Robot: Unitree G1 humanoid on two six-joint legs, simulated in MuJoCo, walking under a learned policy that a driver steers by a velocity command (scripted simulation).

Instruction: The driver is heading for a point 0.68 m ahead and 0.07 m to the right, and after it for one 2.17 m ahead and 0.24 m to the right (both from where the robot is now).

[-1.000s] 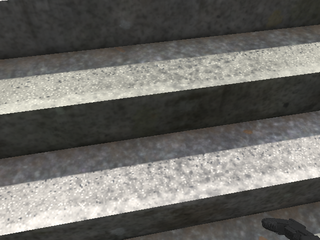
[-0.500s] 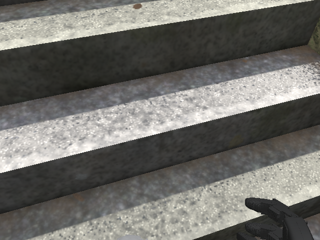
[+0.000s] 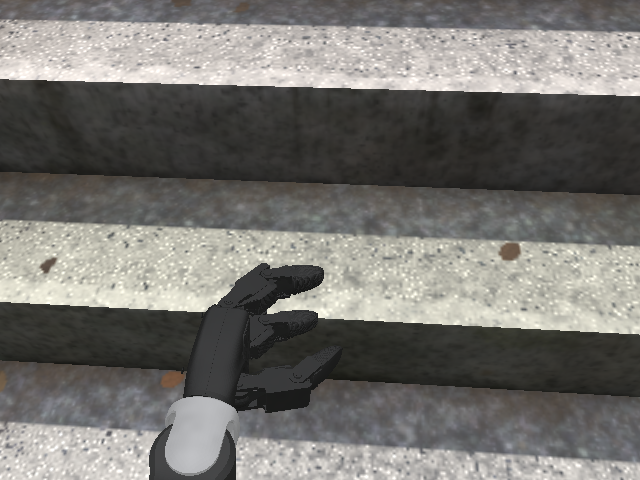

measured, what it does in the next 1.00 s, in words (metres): climbs, turning right: left foot 0.19 m higher, then right foot 0.19 m higher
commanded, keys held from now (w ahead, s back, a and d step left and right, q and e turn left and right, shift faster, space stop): w+q+shift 0.02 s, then w+shift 0.22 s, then w+e+shift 0.08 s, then e+shift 0.68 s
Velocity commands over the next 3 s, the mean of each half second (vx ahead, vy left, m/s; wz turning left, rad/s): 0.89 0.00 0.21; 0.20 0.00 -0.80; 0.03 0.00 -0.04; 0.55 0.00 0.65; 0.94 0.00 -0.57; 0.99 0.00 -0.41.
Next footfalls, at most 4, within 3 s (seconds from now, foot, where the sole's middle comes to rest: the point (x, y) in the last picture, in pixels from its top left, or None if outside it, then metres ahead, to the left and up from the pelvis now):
0.36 left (227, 442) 0.42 0.17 -0.44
0.82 right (354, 253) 0.62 -0.04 -0.25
1.48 left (194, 53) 0.86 0.18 -0.05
2.06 right None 1.14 -0.03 0.13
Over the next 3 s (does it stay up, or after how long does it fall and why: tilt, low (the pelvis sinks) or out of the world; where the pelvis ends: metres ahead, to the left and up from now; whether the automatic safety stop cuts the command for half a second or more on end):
stays up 1.71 -0.24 1.26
